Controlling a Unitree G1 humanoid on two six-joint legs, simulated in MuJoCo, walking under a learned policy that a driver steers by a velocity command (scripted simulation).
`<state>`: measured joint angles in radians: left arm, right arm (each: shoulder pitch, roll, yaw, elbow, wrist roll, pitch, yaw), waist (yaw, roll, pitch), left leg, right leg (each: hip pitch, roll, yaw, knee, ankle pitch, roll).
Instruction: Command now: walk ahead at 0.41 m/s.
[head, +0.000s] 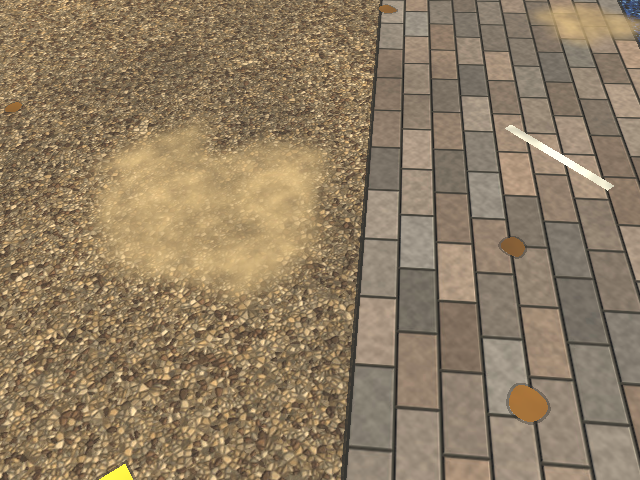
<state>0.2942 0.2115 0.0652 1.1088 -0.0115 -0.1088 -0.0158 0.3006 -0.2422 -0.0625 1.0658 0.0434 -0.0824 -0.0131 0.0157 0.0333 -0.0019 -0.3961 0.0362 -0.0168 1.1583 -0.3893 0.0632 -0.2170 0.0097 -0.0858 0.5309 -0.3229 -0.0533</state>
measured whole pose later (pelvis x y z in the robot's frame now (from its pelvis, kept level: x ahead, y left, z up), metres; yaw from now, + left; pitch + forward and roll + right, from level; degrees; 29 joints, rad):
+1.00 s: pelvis +0.42 +0.03 +0.00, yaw +1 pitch +2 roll +0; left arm 0.14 0.21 0.06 0.99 -0.01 -0.03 0.02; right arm 0.20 -0.23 -0.04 1.04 0.00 -0.03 -0.03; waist -0.03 0.03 -0.01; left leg -0.20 0.00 0.04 0.57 -0.41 0.04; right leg -0.39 -0.01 -0.03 0.55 -0.20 -0.02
